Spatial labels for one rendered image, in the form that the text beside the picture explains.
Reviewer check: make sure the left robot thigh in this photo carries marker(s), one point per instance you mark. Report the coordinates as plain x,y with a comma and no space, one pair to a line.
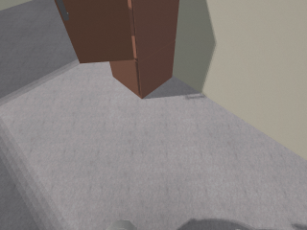
121,224

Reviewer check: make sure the cupboard door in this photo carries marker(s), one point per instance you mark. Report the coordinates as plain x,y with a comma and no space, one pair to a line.
99,30

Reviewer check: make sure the handle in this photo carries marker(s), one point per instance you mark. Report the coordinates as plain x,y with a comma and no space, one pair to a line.
63,11

